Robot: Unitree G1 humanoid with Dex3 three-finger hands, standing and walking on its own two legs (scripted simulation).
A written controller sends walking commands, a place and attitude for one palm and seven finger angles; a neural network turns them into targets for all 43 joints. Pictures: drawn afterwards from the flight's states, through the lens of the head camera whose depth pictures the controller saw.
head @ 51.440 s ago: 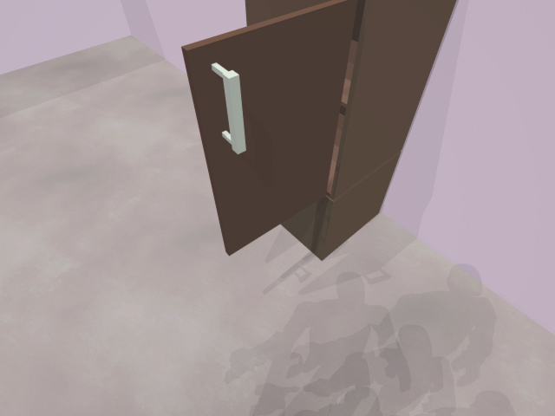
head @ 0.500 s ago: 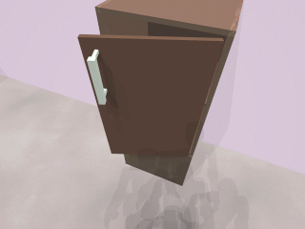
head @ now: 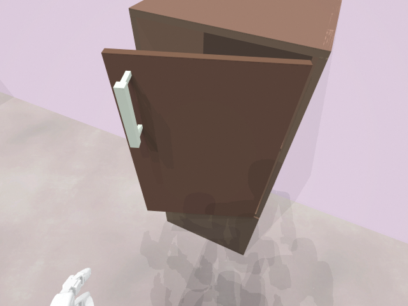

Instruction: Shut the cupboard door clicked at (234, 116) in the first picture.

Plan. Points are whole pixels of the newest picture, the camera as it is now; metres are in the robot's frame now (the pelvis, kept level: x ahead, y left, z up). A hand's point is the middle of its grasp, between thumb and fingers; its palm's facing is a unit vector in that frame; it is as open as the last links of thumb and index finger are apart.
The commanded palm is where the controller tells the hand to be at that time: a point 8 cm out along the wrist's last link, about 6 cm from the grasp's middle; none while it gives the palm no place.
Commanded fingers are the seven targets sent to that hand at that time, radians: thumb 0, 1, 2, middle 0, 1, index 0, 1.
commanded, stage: raise the hand and make a fist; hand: left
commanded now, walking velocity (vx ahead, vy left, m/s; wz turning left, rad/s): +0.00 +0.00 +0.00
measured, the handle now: (131, 111) +0.45 +0.19 +0.15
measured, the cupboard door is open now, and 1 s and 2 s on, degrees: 21 21 21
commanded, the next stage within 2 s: bring the fist close to the handle in 1.82 s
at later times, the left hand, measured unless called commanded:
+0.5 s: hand (98, 288) +0.15 +0.19 +0.01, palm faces +0.01 -1.00 -0.06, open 5.3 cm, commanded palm +0.12 +0.25 +0.02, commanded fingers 0.00 0.90 0.90 -0.75 -0.90 -0.75 -0.90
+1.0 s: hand (84, 254) +0.18 +0.20 +0.08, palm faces +0.02 -1.00 -0.07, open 3.3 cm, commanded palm +0.15 +0.25 +0.09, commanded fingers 0.00 0.90 0.90 -1.21 -1.40 -1.21 -1.40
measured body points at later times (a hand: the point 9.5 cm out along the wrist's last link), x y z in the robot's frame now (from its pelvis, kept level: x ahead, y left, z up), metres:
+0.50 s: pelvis -0.02 -0.02 -0.07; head +0.01 -0.01 +0.38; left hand +0.14 +0.24 +0.02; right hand +0.20 -0.23 -0.13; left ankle +0.05 +0.12 -0.73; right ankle -0.04 -0.13 -0.73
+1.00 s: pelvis -0.02 +0.01 -0.03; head -0.03 +0.01 +0.42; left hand +0.17 +0.26 +0.08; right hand +0.16 -0.22 -0.09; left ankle +0.05 +0.12 -0.73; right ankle -0.04 -0.13 -0.73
